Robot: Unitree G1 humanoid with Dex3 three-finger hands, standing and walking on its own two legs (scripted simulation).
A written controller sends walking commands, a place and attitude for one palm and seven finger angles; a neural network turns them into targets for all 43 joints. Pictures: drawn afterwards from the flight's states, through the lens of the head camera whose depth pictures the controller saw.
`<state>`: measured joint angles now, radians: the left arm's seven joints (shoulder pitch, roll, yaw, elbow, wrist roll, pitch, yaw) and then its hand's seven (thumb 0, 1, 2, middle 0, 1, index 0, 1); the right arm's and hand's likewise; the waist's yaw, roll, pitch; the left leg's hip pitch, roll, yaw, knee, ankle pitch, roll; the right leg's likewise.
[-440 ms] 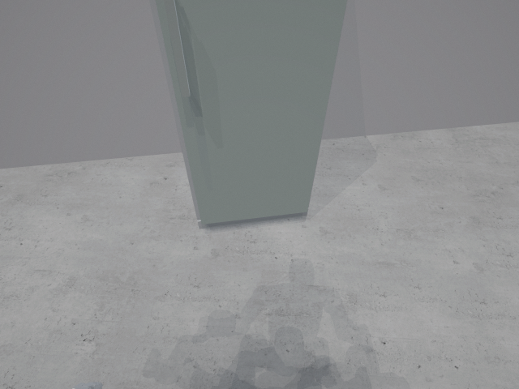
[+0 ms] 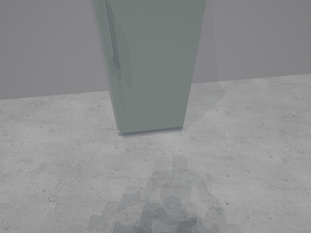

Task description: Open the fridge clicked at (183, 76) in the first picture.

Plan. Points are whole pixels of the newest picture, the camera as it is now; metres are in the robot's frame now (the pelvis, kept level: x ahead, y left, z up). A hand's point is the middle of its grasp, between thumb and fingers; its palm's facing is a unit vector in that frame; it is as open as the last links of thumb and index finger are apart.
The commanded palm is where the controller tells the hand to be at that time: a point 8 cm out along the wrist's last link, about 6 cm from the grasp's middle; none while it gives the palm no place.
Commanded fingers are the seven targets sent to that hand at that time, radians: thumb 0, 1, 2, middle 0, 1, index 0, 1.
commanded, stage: stand and wait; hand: left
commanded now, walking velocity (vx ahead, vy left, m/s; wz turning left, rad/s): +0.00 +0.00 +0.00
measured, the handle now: (105, 25) +0.91 +0.29 +0.14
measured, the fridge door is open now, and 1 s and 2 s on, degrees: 0 0 0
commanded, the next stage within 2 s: look at it before walking up in 0.38 s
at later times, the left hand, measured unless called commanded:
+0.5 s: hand out of the picture +0.07 +0.24 -0.15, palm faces -0.03 -0.94 -0.34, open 7.4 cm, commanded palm none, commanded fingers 0.00 0.90 0.90 -0.20 -0.30 -0.20 -0.30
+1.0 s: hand out of the picture +0.08 +0.25 -0.15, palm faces -0.03 -0.94 -0.35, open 7.4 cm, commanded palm none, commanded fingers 0.00 0.90 0.90 -0.20 -0.30 -0.20 -0.30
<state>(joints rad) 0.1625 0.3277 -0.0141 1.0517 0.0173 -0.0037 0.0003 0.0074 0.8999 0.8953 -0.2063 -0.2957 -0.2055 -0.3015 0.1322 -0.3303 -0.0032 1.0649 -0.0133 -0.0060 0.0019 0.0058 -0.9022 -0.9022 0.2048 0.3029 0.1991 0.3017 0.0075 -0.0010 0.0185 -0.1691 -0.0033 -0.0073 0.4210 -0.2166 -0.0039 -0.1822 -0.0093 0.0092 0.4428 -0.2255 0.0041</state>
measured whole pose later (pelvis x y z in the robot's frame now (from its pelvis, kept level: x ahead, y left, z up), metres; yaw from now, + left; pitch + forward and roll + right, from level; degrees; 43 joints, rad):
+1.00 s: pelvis +0.01 +0.00 +0.00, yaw +0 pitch -2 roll +0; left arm 0.14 0.34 -0.01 1.08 0.02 -0.01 0.00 0.01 0.90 0.90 -0.21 -0.30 -0.20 -0.30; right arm 0.12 -0.34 0.00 1.11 -0.01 -0.01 0.00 0.01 -0.90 -0.90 0.20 0.30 0.20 0.30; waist 0.01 0.00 0.03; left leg -0.14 0.01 -0.01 0.36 -0.19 -0.01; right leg -0.15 0.00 0.01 0.38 -0.20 0.00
